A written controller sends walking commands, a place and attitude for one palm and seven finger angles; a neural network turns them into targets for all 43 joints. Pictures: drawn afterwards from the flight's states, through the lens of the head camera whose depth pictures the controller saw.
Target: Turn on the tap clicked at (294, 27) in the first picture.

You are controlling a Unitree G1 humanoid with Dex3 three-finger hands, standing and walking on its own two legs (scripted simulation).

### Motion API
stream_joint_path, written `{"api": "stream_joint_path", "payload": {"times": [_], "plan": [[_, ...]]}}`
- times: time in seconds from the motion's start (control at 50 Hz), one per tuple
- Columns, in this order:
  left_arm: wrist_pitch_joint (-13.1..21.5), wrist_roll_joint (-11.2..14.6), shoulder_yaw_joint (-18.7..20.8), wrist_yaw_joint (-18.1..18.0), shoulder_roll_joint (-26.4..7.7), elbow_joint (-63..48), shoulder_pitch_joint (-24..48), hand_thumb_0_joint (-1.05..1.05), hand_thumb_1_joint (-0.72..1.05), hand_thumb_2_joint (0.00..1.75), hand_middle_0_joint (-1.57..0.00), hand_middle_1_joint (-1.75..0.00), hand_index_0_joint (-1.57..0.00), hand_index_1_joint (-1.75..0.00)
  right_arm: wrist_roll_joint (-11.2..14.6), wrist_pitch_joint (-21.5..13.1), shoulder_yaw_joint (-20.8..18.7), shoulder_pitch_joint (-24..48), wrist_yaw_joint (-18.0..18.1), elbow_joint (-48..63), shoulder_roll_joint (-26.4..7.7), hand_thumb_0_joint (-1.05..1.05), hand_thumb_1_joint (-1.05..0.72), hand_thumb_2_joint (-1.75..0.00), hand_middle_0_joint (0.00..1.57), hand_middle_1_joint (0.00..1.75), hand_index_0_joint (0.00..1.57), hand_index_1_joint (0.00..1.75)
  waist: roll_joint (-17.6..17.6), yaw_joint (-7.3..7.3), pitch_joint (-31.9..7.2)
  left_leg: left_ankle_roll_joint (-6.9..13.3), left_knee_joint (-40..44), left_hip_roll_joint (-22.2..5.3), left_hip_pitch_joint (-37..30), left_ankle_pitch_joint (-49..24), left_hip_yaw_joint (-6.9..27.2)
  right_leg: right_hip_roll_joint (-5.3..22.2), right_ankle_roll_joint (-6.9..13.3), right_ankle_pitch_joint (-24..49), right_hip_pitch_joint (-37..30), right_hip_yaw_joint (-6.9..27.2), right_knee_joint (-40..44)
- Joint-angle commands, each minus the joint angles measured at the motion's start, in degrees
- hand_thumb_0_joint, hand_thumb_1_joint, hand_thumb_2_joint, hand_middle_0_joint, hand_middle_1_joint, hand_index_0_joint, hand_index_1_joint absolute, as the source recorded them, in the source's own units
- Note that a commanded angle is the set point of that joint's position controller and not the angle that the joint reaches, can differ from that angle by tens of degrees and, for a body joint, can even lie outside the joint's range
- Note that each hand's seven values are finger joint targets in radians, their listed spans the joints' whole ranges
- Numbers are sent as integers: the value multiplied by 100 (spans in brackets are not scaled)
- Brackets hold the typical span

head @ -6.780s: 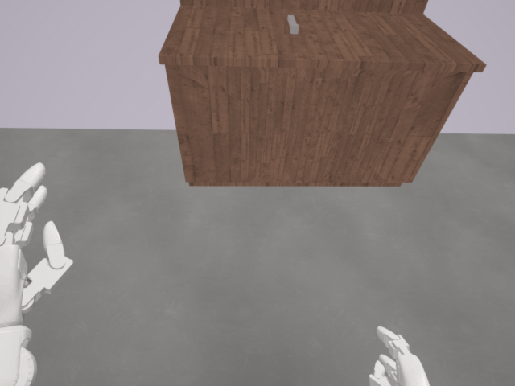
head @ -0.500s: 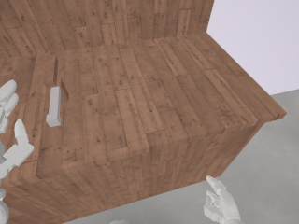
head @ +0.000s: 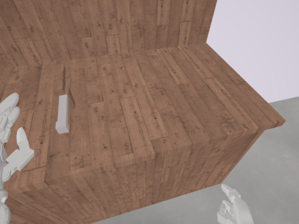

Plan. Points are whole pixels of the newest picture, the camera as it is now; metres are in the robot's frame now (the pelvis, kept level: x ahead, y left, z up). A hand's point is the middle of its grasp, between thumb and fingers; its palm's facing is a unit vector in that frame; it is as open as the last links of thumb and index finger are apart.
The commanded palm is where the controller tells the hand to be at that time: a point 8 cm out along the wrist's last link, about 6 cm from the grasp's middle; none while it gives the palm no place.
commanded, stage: look again from close up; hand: left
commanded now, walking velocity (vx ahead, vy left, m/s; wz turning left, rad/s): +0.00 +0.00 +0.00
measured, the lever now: (62, 126) +0.35 +0.28 +0.06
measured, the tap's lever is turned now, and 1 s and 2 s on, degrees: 0 0 0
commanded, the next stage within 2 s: shuffle to correct the standing spot in 0.32 s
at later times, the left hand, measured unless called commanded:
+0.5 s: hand (8, 144) +0.23 +0.31 +0.16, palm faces +0.39 -0.83 -0.40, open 7.4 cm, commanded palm +0.15 +0.32 +0.17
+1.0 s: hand (40, 161) +0.20 +0.24 +0.14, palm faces +0.30 -0.89 -0.34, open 7.4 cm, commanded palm +0.14 +0.28 +0.17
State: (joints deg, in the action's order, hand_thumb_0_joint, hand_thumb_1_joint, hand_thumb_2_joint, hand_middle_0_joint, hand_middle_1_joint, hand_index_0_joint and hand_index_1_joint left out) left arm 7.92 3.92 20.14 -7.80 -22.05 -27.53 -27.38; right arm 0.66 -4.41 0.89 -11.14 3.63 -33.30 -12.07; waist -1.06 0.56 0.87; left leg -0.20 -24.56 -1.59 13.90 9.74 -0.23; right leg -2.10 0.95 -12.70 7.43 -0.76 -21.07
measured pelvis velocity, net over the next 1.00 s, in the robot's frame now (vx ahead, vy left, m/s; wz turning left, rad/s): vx -0.03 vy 0.00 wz -0.04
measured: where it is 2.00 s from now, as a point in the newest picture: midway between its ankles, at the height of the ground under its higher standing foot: outside the picture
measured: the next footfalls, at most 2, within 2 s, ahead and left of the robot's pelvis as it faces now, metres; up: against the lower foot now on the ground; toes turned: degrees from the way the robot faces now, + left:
none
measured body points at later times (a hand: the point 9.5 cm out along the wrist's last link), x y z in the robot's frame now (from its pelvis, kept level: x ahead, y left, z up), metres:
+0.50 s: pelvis -0.01 +0.04 -0.01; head +0.05 +0.09 +0.43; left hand +0.20 +0.35 +0.18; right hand +0.17 -0.18 -0.09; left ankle +0.04 +0.12 -0.74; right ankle -0.02 -0.11 -0.74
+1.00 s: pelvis -0.03 +0.00 -0.01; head +0.00 +0.03 +0.44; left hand +0.18 +0.28 +0.16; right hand +0.14 -0.23 -0.08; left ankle +0.04 +0.12 -0.74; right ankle -0.01 -0.11 -0.74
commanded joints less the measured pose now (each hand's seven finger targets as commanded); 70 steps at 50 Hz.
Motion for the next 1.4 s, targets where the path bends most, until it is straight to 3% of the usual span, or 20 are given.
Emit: {"api": "stream_joint_path", "payload": {"times": [0.0,0.02,0.04,0.06,0.12,0.16,0.24,0.3,0.32,0.4,0.5,0.52,0.54,0.58,0.68,0.96,1.06,1.2,1.32,1.38], "plan": [[1366,-126,1709,-128,-5343,-3288,6031,0,90,90,-20,-30,-20,-30,504,-215,881,-177,465,1706,-875,0,-90,-90,20,30,20,30,-1061,-401,412,288,377,227,415,460,203,171,-415,-371,414,175,413],[977,-417,1626,-27,-2170,-272,3556,0,90,90,-20,-30,-20,-30,324,-517,45,72,344,1156,-395,0,-90,-90,20,30,20,30,-11,124,116,279,-10,-490,-30,595,355,625,-127,-993,1335,36,184],[779,-336,1038,-6,-1776,-120,2849,0,90,90,-20,-30,-20,-30,51,-558,75,537,96,880,-598,0,-90,-90,20,30,20,30,304,29,25,220,146,-307,-123,613,350,501,9,-778,1206,233,373],[740,-230,1058,-19,-1976,53,2502,0,90,90,-20,-30,-20,-30,-42,-590,-101,405,8,893,-980,0,-90,-90,20,30,20,30,188,178,-146,177,-136,-143,-358,456,269,593,177,-299,1290,560,442],[863,-24,534,181,-1108,68,1001,0,90,90,-20,-30,-20,-30,-17,-678,-271,-83,-277,893,-933,0,-90,-90,20,30,20,30,33,210,-1039,145,-631,-121,-490,-37,195,943,315,791,800,799,46],[1019,133,390,203,-1009,-703,679,0,90,90,-20,-30,-20,-30,17,-795,-262,-33,-465,980,-934,0,-90,-90,20,30,20,30,105,261,-991,137,-655,-99,-342,-264,220,1076,312,1137,735,787,-74],[1202,201,957,73,-1444,-1099,567,0,90,90,-20,-30,-20,-30,-11,-850,-270,214,-482,853,-921,0,-90,-90,20,30,20,30,561,214,-777,140,-311,-176,-254,-547,399,863,111,1151,764,382,-286],[1279,187,1485,26,-1971,-1257,1034,0,90,90,-20,-30,-20,-30,-6,-815,-236,473,-372,769,-910,0,-90,-90,20,30,20,30,214,134,-821,165,-87,-247,-264,-733,558,802,79,980,734,298,-511],[1275,177,1313,49,-1669,-1032,997,0,90,90,-20,-30,-20,-30,-41,-780,-231,326,-341,706,-842,0,-90,-90,20,30,20,30,73,114,-871,214,-60,-315,-248,-898,583,737,47,967,637,175,-573],[1223,76,1127,92,-1672,-1661,1273,0,90,90,-20,-30,-20,-30,11,-894,-282,410,-404,742,-831,0,-90,-90,20,30,20,30,-1178,144,-1287,273,7,-575,-1067,-2035,778,591,-13,-258,973,-40,-1102],[987,-129,793,127,-1106,-2018,831,0,90,90,-20,-30,-20,-30,-55,-972,-361,316,-546,855,-798,0,-90,-90,20,30,20,30,-919,158,-1273,193,39,-1011,-1693,-3061,939,403,-94,-976,1373,-150,-1201],[926,-185,619,170,-820,-1910,780,0,90,90,-20,-30,-20,-30,-102,-917,-348,224,-556,839,-819,0,-90,-90,20,30,20,30,-718,70,-1161,145,-29,-1023,-1577,-2951,894,342,-80,-740,1254,-178,-917],[867,-192,760,180,-993,-1910,878,0,90,90,-20,-30,-20,-30,-64,-869,-386,198,-540,887,-876,0,-90,-90,20,30,20,30,-541,35,-1032,94,-54,-1041,-1450,-2823,864,344,-105,-574,1089,-233,-579],[747,-181,809,232,-930,-1600,900,0,90,90,-20,-30,-20,-30,-28,-747,-347,310,-483,967,-870,0,-90,-90,20,30,20,30,-390,-44,-682,-13,107,-968,-806,-1382,782,307,-107,-275,740,-294,-122],[642,-126,898,261,-885,-1326,944,0,90,90,-20,-30,-20,-30,10,-495,-296,536,-358,1186,-742,0,-90,-90,20,30,20,30,-705,-52,-348,14,913,-904,115,1877,879,224,-85,-557,534,-296,-124],[402,-5,605,305,-802,-1443,895,0,90,90,-20,-30,-20,-30,56,-457,-272,442,-237,1130,-655,0,-90,-90,20,30,20,30,-145,-67,-486,135,-606,-504,90,1240,54,612,173,90,848,74,77],[405,68,736,321,-923,-1595,685,0,90,90,-20,-30,-20,-30,67,-490,-280,420,-210,1110,-685,0,-90,-90,20,30,20,30,-422,-31,-467,171,-654,-594,180,832,153,522,123,267,776,-30,-99],[378,128,929,382,-1042,-1482,327,0,90,90,-20,-30,-20,-30,89,-497,-313,362,-192,1072,-728,0,-90,-90,20,30,20,30,-80,-57,-501,167,-976,-534,-25,118,45,589,184,803,755,-43,-188],[425,131,794,454,-927,-1676,345,0,90,90,-20,-30,-20,-30,40,-488,-293,351,-208,1095,-761,0,-90,-90,20,30,20,30,-629,-7,-559,280,-575,-792,-193,-363,334,308,-23,657,611,-254,-151],[376,145,727,485,-909,-1560,504,0,90,90,-20,-30,-20,-30,61,-483,-311,323,-214,1100,-753,0,-90,-90,20,30,20,30,-180,-31,-453,209,-764,-704,-57,-76,199,417,42,758,547,-145,-1]]}}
